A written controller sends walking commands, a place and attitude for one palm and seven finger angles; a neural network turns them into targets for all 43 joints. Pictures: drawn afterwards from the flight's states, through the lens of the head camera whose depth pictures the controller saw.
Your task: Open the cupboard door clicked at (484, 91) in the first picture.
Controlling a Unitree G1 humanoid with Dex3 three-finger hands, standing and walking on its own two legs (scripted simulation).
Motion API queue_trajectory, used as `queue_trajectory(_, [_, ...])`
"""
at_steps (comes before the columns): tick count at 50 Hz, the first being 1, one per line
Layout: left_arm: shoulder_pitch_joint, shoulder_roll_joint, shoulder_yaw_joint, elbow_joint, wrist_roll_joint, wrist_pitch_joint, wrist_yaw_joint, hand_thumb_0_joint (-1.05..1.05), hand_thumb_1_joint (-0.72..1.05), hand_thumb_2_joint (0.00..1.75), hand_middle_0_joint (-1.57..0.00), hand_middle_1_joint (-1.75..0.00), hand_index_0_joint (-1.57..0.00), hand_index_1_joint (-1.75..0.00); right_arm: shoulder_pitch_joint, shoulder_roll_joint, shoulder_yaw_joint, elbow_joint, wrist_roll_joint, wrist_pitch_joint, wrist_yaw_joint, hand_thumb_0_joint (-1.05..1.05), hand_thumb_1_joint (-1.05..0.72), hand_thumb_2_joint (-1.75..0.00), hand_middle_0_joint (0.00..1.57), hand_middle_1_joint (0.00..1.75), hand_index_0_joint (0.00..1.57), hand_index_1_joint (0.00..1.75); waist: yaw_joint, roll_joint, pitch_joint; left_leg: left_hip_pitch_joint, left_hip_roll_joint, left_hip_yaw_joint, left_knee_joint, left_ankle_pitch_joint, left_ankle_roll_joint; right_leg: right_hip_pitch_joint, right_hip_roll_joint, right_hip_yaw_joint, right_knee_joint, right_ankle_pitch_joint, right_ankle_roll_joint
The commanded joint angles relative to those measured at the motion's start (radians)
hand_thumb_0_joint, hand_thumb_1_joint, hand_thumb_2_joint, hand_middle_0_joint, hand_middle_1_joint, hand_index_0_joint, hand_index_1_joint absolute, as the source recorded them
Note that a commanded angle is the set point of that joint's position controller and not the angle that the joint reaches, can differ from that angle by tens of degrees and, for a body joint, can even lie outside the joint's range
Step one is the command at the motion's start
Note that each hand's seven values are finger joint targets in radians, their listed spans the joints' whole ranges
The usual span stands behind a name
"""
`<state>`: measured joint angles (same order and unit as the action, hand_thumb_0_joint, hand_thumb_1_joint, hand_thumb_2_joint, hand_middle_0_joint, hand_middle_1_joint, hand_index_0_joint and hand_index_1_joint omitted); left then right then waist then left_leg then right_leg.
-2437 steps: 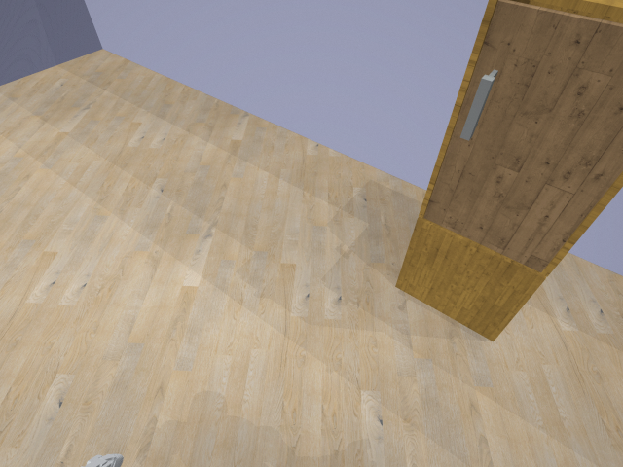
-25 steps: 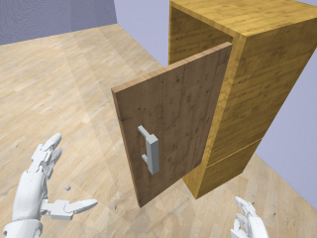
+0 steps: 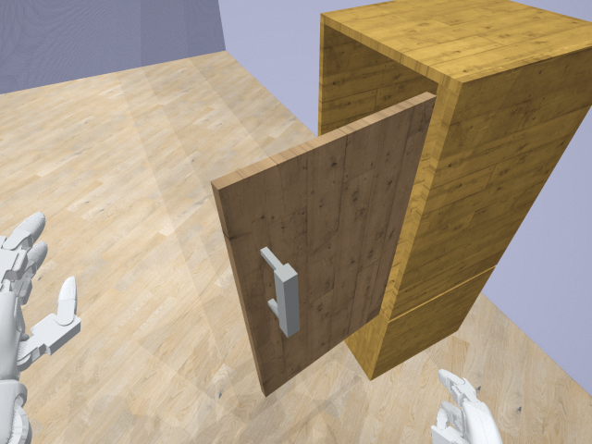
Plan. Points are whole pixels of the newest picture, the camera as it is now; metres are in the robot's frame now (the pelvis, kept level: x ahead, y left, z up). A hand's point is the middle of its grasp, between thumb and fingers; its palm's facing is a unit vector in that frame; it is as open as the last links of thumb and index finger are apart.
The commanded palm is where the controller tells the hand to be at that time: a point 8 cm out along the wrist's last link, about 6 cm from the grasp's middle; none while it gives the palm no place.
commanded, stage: draw the hand back to the body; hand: left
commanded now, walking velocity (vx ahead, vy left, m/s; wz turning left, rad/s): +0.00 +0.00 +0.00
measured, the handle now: (279, 292) +0.31 +0.07 +0.05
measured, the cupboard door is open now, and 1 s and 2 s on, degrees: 98 98 98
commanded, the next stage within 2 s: step back with the hand held close in 0.32 s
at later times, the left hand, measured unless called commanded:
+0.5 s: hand (74, 323) +0.18 +0.25 +0.16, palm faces +0.47 -0.79 -0.39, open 7.4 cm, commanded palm +0.12 +0.29 +0.17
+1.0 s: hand (38, 368) +0.14 +0.27 +0.15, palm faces +0.40 -0.77 -0.51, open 7.4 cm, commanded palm +0.08 +0.30 +0.17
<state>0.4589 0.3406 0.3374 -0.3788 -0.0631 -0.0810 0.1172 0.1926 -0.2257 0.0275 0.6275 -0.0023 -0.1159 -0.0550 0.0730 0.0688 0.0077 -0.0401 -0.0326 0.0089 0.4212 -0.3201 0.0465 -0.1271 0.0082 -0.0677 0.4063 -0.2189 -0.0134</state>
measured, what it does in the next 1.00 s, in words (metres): shifts its weight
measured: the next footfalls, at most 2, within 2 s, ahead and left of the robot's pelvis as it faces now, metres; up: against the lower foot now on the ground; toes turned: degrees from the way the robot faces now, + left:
left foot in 1.88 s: -0.15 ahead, +0.11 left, +0.00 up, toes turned +2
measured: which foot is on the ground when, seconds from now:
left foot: down 0.00-1.00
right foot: down 0.00-1.00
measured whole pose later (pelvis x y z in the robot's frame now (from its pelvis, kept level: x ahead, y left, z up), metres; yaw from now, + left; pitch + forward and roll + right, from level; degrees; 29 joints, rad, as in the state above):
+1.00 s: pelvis -0.07 +0.01 -0.01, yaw -1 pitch +0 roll +0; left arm 0.56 0.41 0.43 -0.50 -0.01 -0.19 0.14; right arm 0.21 -0.23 -0.01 0.54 0.01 -0.04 -0.07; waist 0.00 -0.02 0.03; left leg -0.30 -0.05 0.05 0.58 -0.29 0.07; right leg -0.38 -0.02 -0.04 0.54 -0.16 0.00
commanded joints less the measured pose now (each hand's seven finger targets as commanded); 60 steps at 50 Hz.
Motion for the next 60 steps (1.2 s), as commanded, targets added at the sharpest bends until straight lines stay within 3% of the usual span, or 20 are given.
queue_trajectory(1, [-0.086,0.152,0.088,-0.204,0.000,-0.062,0.013,0.00,0.90,0.90,-0.20,-0.30,-0.20,-0.30,-0.114,-0.105,-0.046,-0.157,0.005,-0.053,-0.004,0.00,-0.90,-0.90,0.20,0.30,0.20,0.30,-0.005,0.005,-0.068,-0.100,0.058,-0.041,-0.068,0.412,-0.059,0.113,-0.020,0.041,-0.027,0.226,-0.015])
queue_trajectory(8, [-0.097,0.194,0.119,-0.235,0.006,-0.070,0.020,0.00,0.90,0.90,-0.20,-0.30,-0.20,-0.30,-0.125,-0.103,-0.047,-0.152,0.006,-0.060,-0.008,0.00,-0.90,-0.90,0.20,0.30,0.20,0.30,0.001,0.013,-0.086,-0.103,0.053,-0.038,-0.073,0.360,-0.052,0.127,-0.017,0.048,-0.035,0.210,-0.017])
queue_trajectory(15, [-0.092,0.174,0.109,-0.201,0.003,-0.073,0.019,0.00,0.90,0.90,-0.20,-0.30,-0.20,-0.30,-0.127,-0.097,-0.045,-0.145,0.007,-0.067,-0.008,0.00,-0.90,-0.90,0.20,0.30,0.20,0.30,-0.001,0.014,-0.035,-0.119,0.051,-0.033,-0.085,0.306,-0.046,0.108,-0.018,0.049,-0.049,0.177,-0.016])
queue_trajectory(19, [-0.088,0.167,0.103,-0.178,0.000,-0.077,0.016,0.00,0.90,0.90,-0.20,-0.30,-0.20,-0.30,-0.132,-0.097,-0.046,-0.143,0.007,-0.069,-0.009,0.00,-0.90,-0.90,0.20,0.30,0.20,0.30,-0.002,-0.021,-0.024,-0.124,0.051,-0.034,-0.090,0.260,-0.038,0.102,-0.018,0.053,-0.061,0.141,-0.015])
queue_trajectory(21, [-0.100,0.169,0.103,-0.198,0.003,-0.083,0.016,0.00,0.90,0.90,-0.20,-0.30,-0.20,-0.30,-0.131,-0.097,-0.048,-0.142,0.009,-0.071,-0.007,0.00,-0.90,-0.90,0.20,0.30,0.20,0.30,-0.003,0.005,-0.039,-0.118,0.049,-0.031,-0.088,0.259,-0.038,0.108,-0.019,0.057,-0.062,0.140,-0.015])
queue_trajectory(22, [-0.186,0.209,0.123,-0.265,0.003,-0.094,0.022,0.00,0.90,0.90,-0.20,-0.30,-0.20,-0.30,-0.140,-0.099,-0.047,-0.145,0.008,-0.078,-0.010,0.00,-0.90,-0.90,0.20,0.30,0.20,0.30,-0.004,0.020,-0.073,-0.106,0.044,-0.031,-0.084,0.259,-0.035,0.122,-0.022,0.061,-0.062,0.153,-0.014])
queue_trajectory(23, [-0.346,0.371,0.293,-0.290,0.014,-0.147,0.037,0.00,0.90,0.90,-0.20,-0.30,-0.20,-0.30,-0.110,-0.098,-0.027,-0.186,0.021,-0.062,-0.011,0.00,-0.90,-0.90,0.20,0.30,0.20,0.30,-0.043,0.048,0.063,-0.208,0.058,-0.059,-0.081,0.143,-0.019,0.026,-0.065,0.157,-0.106,0.154,-0.017])
queue_trajectory(24, [-0.187,0.252,0.212,-0.172,0.008,-0.147,0.020,0.00,0.90,0.90,-0.20,-0.30,-0.20,-0.30,-0.097,-0.096,-0.040,-0.157,0.014,-0.046,-0.015,0.00,-0.90,-0.90,0.20,0.30,0.20,0.30,-0.052,-0.069,0.038,-0.204,0.061,-0.071,-0.054,0.126,-0.014,0.016,-0.087,0.165,-0.125,0.143,-0.017])
queue_trajectory(25, [-0.068,0.199,0.175,-0.123,0.011,-0.141,0.008,0.00,0.90,0.90,-0.20,-0.30,-0.20,-0.30,-0.096,-0.108,-0.050,-0.164,0.011,-0.031,-0.011,0.00,-0.90,-0.90,0.20,0.30,0.20,0.30,-0.054,-0.103,0.003,-0.168,0.060,-0.060,-0.033,0.149,-0.009,0.004,-0.095,0.173,-0.132,0.154,-0.016])
queue_trajectory(26, [-0.029,0.177,0.148,-0.140,0.014,-0.143,0.002,0.00,0.90,0.90,-0.20,-0.30,-0.20,-0.30,-0.101,-0.116,-0.054,-0.171,0.008,-0.019,-0.007,0.00,-0.90,-0.90,0.20,0.30,0.20,0.30,-0.057,-0.093,-0.024,-0.161,0.061,-0.055,-0.022,0.177,-0.010,0.007,-0.102,0.169,-0.125,0.184,-0.017])
queue_trajectory(28, [0.014,0.176,0.145,-0.174,0.016,-0.151,0.003,0.00,0.90,0.90,-0.20,-0.30,-0.20,-0.30,-0.105,-0.122,-0.061,-0.175,0.006,-0.002,-0.006,0.00,-0.90,-0.90,0.20,0.30,0.20,0.30,-0.057,-0.042,-0.081,-0.174,0.069,-0.055,-0.019,0.226,-0.017,0.042,-0.114,0.158,-0.087,0.266,-0.020])
queue_trajectory(32, [0.052,0.221,0.183,-0.232,0.021,-0.151,0.019,0.00,0.90,0.90,-0.20,-0.30,-0.20,-0.30,-0.099,-0.125,-0.075,-0.195,0.012,0.025,-0.012,0.00,-0.90,-0.90,0.20,0.30,0.20,0.30,-0.062,-0.071,-0.141,-0.209,0.084,-0.060,-0.007,0.275,-0.023,0.054,-0.114,0.155,-0.031,0.334,-0.016])
queue_trajectory(33, [0.055,0.243,0.203,-0.251,0.020,-0.153,0.026,0.00,0.90,0.90,-0.20,-0.30,-0.20,-0.30,-0.105,-0.124,-0.076,-0.194,0.012,0.029,-0.016,0.00,-0.90,-0.90,0.20,0.30,0.20,0.30,-0.060,-0.047,-0.157,-0.222,0.086,-0.068,-0.007,0.294,-0.026,0.072,-0.120,0.150,-0.010,0.363,-0.020])
queue_trajectory(39, [0.082,0.257,0.227,-0.314,0.025,-0.158,0.042,0.00,0.90,0.90,-0.20,-0.30,-0.20,-0.30,-0.097,-0.120,-0.086,-0.219,0.015,0.038,-0.028,0.00,-0.90,-0.90,0.20,0.30,0.20,0.30,-0.062,-0.037,-0.165,-0.294,0.106,-0.092,-0.004,0.299,-0.023,0.062,-0.106,0.148,0.070,0.365,-0.015])
queue_trajectory(44, [0.088,0.236,0.217,-0.320,0.039,-0.162,0.048,0.00,0.90,0.90,-0.20,-0.30,-0.20,-0.30,-0.090,-0.130,-0.087,-0.230,0.013,0.031,-0.027,0.00,-0.90,-0.90,0.20,0.30,0.20,0.30,-0.063,0.012,-0.110,-0.449,0.137,-0.123,-0.057,0.113,0.008,0.071,-0.078,0.142,0.132,0.240,0.000])
queue_trajectory(47, [0.070,0.228,0.219,-0.316,0.051,-0.165,0.051,0.00,0.90,0.90,-0.20,-0.30,-0.20,-0.30,-0.079,-0.140,-0.089,-0.241,0.013,0.025,-0.026,0.00,-0.90,-0.90,0.20,0.30,0.20,0.30,-0.065,0.004,-0.076,-0.593,0.156,-0.144,-0.085,-0.081,0.037,0.110,-0.064,0.149,0.196,0.170,0.008])
queue_trajectory(48, [0.059,0.234,0.227,-0.325,0.058,-0.169,0.052,0.00,0.90,0.90,-0.20,-0.30,-0.20,-0.30,-0.083,-0.142,-0.089,-0.242,0.012,0.021,-0.028,0.00,-0.90,-0.90,0.20,0.30,0.20,0.30,-0.063,0.028,-0.071,-0.636,0.159,-0.154,-0.099,-0.151,0.044,0.129,-0.058,0.147,0.212,0.151,0.009])
queue_trajectory(51, [0.031,0.227,0.228,-0.328,0.069,-0.179,0.055,0.00,0.90,0.90,-0.20,-0.30,-0.20,-0.30,-0.063,-0.143,-0.088,-0.247,0.010,0.011,-0.028,0.00,-0.90,-0.90,0.20,0.30,0.20,0.30,-0.069,0.000,-0.052,-0.721,0.173,-0.175,-0.105,-0.264,0.062,0.146,-0.053,0.148,0.265,0.120,0.012])
queue_trajectory(56, [-0.016,0.231,0.233,-0.342,0.075,-0.193,0.056,0.00,0.90,0.90,-0.20,-0.30,-0.20,-0.30,-0.052,-0.138,-0.086,-0.242,0.006,-0.005,-0.026,0.00,-0.90,-0.90,0.20,0.30,0.20,0.30,-0.076,-0.025,-0.037,-0.731,0.153,-0.161,-0.044,-0.297,0.061,0.097,-0.073,0.191,0.252,0.094,0.002])
queue_trajectory(60, [-0.021,0.236,0.235,-0.346,0.070,-0.201,0.057,0.00,0.90,0.90,-0.20,-0.30,-0.20,-0.30,-0.043,-0.134,-0.082,-0.235,0.004,-0.008,-0.020,0.00,-0.90,-0.90,0.20,0.30,0.20,0.30,-0.083,-0.073,-0.032,-0.648,0.101,-0.139,0.046,-0.314,0.036,-0.035,-0.120,0.254,0.119,-0.084,-0.024])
